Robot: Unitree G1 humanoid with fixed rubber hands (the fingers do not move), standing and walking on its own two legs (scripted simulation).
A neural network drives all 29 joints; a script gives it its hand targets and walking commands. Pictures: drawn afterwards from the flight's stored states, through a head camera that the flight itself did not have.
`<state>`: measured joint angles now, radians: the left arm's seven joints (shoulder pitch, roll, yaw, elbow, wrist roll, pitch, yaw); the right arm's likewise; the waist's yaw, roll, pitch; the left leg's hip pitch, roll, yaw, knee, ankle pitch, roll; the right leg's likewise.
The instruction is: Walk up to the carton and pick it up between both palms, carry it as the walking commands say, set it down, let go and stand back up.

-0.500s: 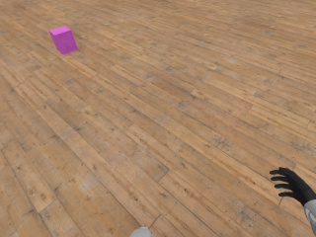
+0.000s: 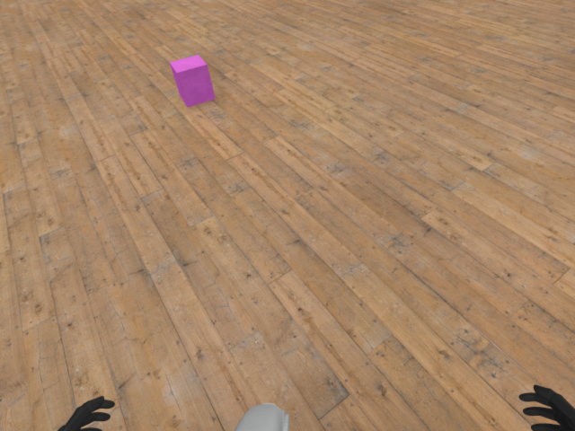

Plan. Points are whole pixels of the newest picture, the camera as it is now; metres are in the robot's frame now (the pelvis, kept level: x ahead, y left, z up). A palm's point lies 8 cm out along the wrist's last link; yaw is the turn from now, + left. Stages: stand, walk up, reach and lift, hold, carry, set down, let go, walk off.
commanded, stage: walk up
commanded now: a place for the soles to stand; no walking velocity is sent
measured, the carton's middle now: (192, 81) +2.42 +0.79 -0.62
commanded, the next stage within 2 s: none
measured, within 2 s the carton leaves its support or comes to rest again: neither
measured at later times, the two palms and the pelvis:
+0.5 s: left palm (100, 280) +0.40 +0.39 -0.05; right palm (439, 223) +0.49 -0.24 -0.03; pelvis +0.32 +0.06 +0.00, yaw +10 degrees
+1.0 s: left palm (81, 228) +0.52 +0.48 -0.04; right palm (331, 96) +0.93 -0.07 +0.00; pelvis +0.62 +0.13 +0.01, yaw +21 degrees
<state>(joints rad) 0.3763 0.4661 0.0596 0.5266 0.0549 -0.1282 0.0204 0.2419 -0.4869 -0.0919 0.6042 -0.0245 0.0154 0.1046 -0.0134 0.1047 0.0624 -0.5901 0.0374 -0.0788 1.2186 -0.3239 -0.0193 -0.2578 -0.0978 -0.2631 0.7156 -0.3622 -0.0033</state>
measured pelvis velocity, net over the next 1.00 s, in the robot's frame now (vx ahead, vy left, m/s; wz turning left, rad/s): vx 0.62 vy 0.13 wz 0.36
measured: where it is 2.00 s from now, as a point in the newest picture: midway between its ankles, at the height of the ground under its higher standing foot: (238, 221)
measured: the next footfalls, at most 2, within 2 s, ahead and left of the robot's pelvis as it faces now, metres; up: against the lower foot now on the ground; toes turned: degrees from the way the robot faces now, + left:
left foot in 0.26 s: +0.36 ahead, +0.18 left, +0.00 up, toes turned +10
right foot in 0.64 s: +0.64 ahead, -0.05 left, +0.00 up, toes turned +4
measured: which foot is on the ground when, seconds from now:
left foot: up 0.00-0.24, down 0.26-0.64, up 0.66-1.00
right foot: down 0.00-0.26, up 0.28-0.62, down 0.64-1.00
